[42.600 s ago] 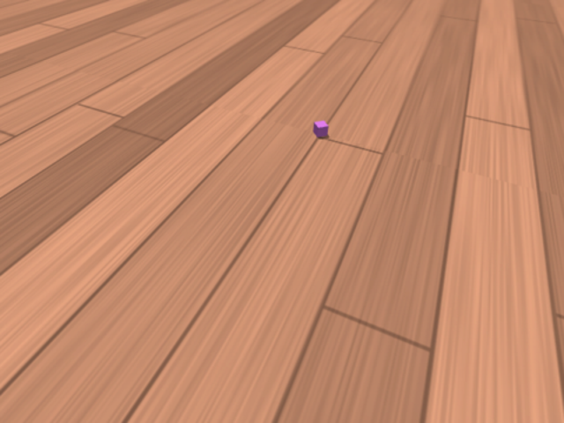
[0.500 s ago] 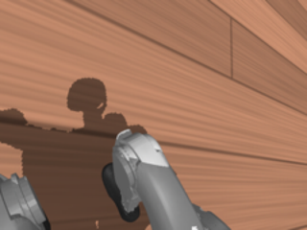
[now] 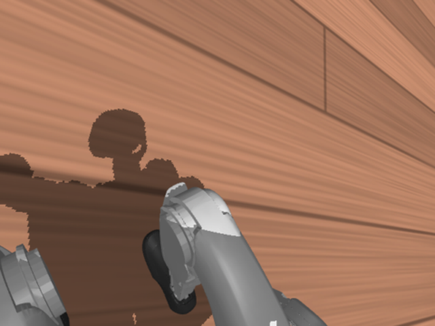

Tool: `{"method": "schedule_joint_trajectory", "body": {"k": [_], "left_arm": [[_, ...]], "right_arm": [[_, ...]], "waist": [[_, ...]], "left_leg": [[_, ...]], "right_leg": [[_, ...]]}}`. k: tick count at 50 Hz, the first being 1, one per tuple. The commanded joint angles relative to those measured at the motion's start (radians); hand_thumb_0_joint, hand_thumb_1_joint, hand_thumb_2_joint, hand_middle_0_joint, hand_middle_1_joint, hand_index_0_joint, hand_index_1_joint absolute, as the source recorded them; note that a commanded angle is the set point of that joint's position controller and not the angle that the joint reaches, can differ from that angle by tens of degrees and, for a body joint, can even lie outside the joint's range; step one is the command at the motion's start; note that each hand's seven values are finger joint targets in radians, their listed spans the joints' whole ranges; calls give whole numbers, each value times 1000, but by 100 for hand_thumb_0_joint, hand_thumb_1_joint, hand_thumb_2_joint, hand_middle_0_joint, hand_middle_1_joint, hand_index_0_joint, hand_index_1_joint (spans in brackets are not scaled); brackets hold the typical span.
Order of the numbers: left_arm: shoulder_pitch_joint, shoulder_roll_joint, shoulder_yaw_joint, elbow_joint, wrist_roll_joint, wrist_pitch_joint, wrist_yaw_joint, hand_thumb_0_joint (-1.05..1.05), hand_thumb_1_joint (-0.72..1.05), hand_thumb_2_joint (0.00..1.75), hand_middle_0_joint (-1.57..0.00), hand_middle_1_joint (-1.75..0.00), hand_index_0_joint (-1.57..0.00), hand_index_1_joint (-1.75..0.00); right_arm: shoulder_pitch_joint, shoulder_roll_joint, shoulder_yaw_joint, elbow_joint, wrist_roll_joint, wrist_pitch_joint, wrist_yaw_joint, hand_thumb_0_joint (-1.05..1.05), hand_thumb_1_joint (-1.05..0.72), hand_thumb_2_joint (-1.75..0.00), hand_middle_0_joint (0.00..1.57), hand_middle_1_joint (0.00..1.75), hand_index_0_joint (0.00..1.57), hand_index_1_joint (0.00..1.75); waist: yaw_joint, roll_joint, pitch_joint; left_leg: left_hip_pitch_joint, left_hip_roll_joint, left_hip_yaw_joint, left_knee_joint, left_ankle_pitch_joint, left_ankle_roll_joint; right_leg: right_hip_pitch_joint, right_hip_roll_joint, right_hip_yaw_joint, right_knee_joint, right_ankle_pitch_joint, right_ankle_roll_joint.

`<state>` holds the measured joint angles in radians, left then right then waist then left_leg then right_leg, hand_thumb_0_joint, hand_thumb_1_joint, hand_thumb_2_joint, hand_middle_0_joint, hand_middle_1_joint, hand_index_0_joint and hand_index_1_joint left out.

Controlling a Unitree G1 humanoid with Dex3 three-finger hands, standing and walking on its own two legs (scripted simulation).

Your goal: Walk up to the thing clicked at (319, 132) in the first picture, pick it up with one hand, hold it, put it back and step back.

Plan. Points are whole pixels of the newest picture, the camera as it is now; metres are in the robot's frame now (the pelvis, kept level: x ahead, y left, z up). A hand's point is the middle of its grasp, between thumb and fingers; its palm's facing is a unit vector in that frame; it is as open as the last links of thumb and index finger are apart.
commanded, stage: close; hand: left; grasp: from above
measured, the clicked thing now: out of the picture +0.47 +0.40 -0.28
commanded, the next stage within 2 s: settle in 1.10 s
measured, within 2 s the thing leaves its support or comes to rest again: leaves its support in 1.46 s
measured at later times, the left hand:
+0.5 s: hand out of the picture +0.45 +0.39 -0.25, palm faces -0.37 -0.22 -0.90, open 11.5 cm
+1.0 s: hand out of the picture +0.45 +0.39 -0.24, palm faces -0.37 -0.21 -0.91, open 9.9 cm
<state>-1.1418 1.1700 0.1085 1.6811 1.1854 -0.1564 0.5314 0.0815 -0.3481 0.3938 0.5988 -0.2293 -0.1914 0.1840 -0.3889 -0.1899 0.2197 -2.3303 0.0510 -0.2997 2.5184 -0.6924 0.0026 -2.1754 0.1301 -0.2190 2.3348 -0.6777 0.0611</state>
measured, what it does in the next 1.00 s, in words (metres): stands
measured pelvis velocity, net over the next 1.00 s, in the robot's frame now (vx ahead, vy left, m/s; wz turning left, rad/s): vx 0.00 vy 0.00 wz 0.00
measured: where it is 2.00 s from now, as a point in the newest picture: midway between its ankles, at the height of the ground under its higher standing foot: (122, 314)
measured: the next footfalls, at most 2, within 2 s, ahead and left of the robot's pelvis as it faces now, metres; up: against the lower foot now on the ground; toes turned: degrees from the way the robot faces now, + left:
none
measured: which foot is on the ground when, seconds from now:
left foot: down 0.00-1.00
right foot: down 0.00-1.00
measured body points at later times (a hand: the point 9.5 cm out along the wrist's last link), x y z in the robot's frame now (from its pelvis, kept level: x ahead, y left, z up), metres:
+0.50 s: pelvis +0.00 +0.00 +0.00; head +0.28 +0.15 +0.31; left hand +0.47 +0.39 -0.19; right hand +0.06 -0.24 -0.05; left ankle +0.07 +0.13 -0.28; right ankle +0.12 -0.11 -0.28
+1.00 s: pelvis +0.00 +0.00 +0.00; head +0.28 +0.15 +0.31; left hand +0.47 +0.40 -0.19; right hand +0.07 -0.24 -0.05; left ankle +0.07 +0.13 -0.28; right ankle +0.12 -0.11 -0.28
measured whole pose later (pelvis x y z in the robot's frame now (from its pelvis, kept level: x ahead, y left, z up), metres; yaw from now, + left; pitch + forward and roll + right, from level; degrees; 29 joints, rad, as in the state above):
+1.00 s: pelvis +0.00 +0.00 +0.00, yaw +0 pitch +27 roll -16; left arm -1.13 1.17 0.12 1.67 1.17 -0.14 0.51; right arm 0.08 -0.35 0.39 0.60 -0.23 -0.19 0.18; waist -0.39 -0.18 0.22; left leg -2.33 0.06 -0.29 2.51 -0.69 0.00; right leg -2.18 0.13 -0.22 2.33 -0.68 0.06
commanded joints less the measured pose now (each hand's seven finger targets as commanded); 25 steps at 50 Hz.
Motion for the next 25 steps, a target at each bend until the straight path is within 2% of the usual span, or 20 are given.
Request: {"method": "schedule_joint_trajectory", "body": {"k": [1, 2, 3, 4, 5, 7, 8, 10, 11, 14, 16, 20, 21, 22, 24, 25], "left_arm": [[-233, 220, -9, -103, -12, 15, 34, 0, -32, 81, -22, -88, -22, -87], [-214, 253, 17, -81, -10, 21, 33, 0, -31, 79, -23, -87, -24, -86], [-200, 244, 6, -63, -13, 22, 33, 0, -29, 79, -26, -84, -26, -84], [-208, 261, 20, -92, -16, 21, 32, 0, -27, 78, -27, -83, -27, -82], [-222, 278, 33, -108, -12, 22, 33, 0, -25, 76, -28, -82, -29, -81], [-221, 249, 16, -112, -26, 20, 27, 0, -24, 76, -30, -80, -30, -80], [-205, 265, 24, -88, -30, 18, 29, 0, -23, 75, -31, -80, -31, -79], [-216, 264, 27, -109, -34, 13, 20, 0, -21, 73, -31, -80, -32, -79], [-197, 262, 21, -75, -37, 12, 19, 0, -19, 72, -33, -79, -34, -78], [-202, 255, 6, -103, -34, 4, 10, 0, -12, 69, -38, -76, -39, -75], [-199, 259, 13, -107, -34, -1, 8, 0, -11, 69, -40, -75, -40, -74], [-187, 253, 5, -107, -25, -12, 13, 0, -5, 65, -44, -71, -45, -70], [-208, 272, 20, -135, -25, -17, 21, 0, -3, 63, -45, -70, -46, -69], [-198, 262, 21, -114, -26, -17, 27, 0, -3, 62, -45, -70, -46, -68], [-212, 279, 28, -131, -23, -24, 38, 0, 1, 61, -48, -69, -49, -67], [-204, 257, 14, -112, -23, -19, 39, 0, 1, 60, -47, -68, -49, -67]], "right_arm": [[193, -348, -108, 19, 8, -9, -3, 0, -89, -90, 20, 30, 20, 30], [206, -354, -111, 41, 11, -7, -2, 0, -89, -90, 20, 30, 20, 30], [195, -352, -108, 19, 9, -6, -4, 0, -89, -90, 20, 30, 20, 30], [207, -354, -104, 20, 10, -6, -2, 0, -89, -90, 20, 30, 20, 30], [210, -348, -100, 18, 13, -6, -1, 0, -88, -90, 20, 30, 20, 30], [199, -347, -103, 11, 12, -10, -2, 0, -89, -90, 20, 30, 20, 30], [195, -348, -99, 17, 10, -9, -5, 0, -89, -90, 20, 30, 20, 30], [208, -349, -100, 20, 10, -12, -4, 0, -89, -90, 20, 30, 20, 30], [196, -347, -98, 15, 8, -10, -7, 0, -89, -90, 20, 30, 20, 30], [196, -347, -99, 7, 10, -7, -13, 0, -89, -90, 20, 30, 20, 30], [194, -345, -98, 16, 9, -6, -13, 0, -89, -90, 20, 30, 20, 30], [196, -345, -90, 13, 5, -1, -14, 0, -89, -90, 20, 30, 20, 30], [202, -349, -91, 20, 5, 0, -14, 0, -88, -90, 20, 30, 20, 30], [197, -348, -92, 23, 4, -1, -15, 0, -88, -90, 20, 30, 20, 30], [194, -350, -90, 21, 2, -2, -13, 0, -88, -90, 20, 30, 20, 30], [183, -347, -90, 16, -1, -2, -14, 0, -89, -90, 20, 30, 20, 30]], "waist": [[-57, 659, -611], [-51, 654, -613], [-55, 621, -608], [-61, 620, -623], [-53, 618, -634], [-56, 608, -635], [-55, 598, -636], [-59, 615, -626], [-59, 595, -622], [-58, 589, -609], [-49, 611, -623], [-59, 594, -622], [-54, 612, -637], [-50, 610, -630], [-46, 633, -634], [-50, 623, -627]], "left_leg": [[558, 56, 74, -268, 233, -11], [567, 62, 63, -268, 241, -13], [539, 56, 73, -261, 213, -5], [535, 56, 82, -250, 238, -1], [534, 55, 82, -248, 242, -1], [524, 53, 94, -237, 250, 6], [516, 56, 91, -239, 244, 6], [512, 54, 90, -242, 236, 3], [498, 54, 94, -244, 214, 6], [491, 52, 96, -244, 191, 7], [515, 55, 85, -251, 195, 0], [510, 54, 90, -240, 219, 4], [525, 56, 85, -247, 229, 1], [532, 57, 81, -250, 230, -2], [533, 57, 83, -250, 224, -3], [525, 58, 87, -248, 221, -2]], "right_leg": [[269, 13, -99, -176, 267, -81], [254, 8, -100, -170, 264, -79], [279, 16, -96, -184, 251, -79], [315, 14, -88, -191, 282, -74], [316, 11, -85, -185, 284, -75], [330, 18, -82, -193, 296, -73], [337, 20, -84, -198, 293, -71], [327, 15, -84, -193, 281, -73], [339, 20, -85, -202, 269, -73], [337, 20, -82, -207, 253, -73], [316, 18, -90, -191, 244, -77], [349, 22, -91, -199, 276, -72], [347, 20, -94, -196, 280, -73], [336, 21, -98, -190, 277, -74], [333, 20, -97, -193, 274, -75], [338, 23, -94, -192, 277, -75]]}}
